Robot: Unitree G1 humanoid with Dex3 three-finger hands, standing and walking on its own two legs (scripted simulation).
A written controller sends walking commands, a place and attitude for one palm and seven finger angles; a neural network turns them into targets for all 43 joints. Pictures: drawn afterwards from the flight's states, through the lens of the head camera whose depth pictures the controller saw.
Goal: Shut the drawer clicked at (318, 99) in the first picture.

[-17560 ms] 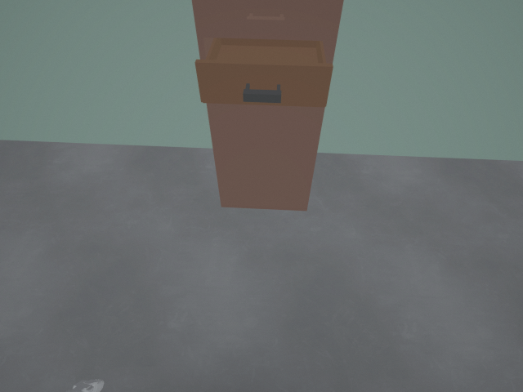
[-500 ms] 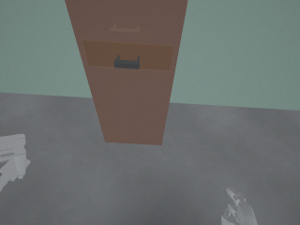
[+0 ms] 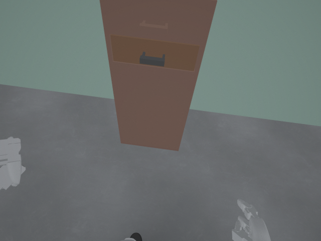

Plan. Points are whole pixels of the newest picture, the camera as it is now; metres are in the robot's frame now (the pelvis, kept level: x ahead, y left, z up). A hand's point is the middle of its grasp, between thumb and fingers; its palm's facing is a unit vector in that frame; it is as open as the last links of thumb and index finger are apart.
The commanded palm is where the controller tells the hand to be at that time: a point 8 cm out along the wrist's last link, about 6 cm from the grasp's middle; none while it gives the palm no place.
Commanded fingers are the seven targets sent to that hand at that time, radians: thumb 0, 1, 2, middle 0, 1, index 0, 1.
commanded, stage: step back with the hand held close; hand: left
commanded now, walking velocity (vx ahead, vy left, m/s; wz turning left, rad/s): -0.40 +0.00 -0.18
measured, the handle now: (153, 58) +0.83 +0.07 +0.01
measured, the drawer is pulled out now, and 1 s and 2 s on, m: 0.00 0.00 0.00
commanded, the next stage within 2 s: stop stepping back and stand still in 0.02 s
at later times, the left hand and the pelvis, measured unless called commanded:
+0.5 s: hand (3, 240) +0.10 +0.22 +0.18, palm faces +0.28 -0.85 -0.45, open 3.2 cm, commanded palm +0.07 +0.26 +0.18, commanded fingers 0.00 0.90 0.90 -1.40 -1.60 -1.40 -1.60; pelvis -0.10 +0.00 +0.01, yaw -7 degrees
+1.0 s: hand out of the picture +0.10 +0.25 +0.17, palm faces +0.30 -0.84 -0.44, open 3.2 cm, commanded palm none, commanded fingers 0.00 0.90 0.90 -1.36 -1.56 -1.36 -1.56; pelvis -0.11 +0.03 +0.01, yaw -6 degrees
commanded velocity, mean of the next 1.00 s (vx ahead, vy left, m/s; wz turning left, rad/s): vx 0.05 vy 0.00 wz -0.01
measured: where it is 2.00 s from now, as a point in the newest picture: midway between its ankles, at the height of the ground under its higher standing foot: outside the picture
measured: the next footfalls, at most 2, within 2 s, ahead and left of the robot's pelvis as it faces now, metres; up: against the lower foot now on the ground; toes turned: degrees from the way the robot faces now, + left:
right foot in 0.08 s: -0.06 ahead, -0.09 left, +0.00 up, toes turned -7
left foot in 0.18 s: +0.11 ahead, +0.08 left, +0.00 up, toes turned -1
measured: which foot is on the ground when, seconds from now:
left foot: down 0.00-0.08, up 0.10-0.16, down 0.18-0.38, up 0.40-0.56, down 0.58-1.00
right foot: up 0.00-0.06, down 0.08-1.00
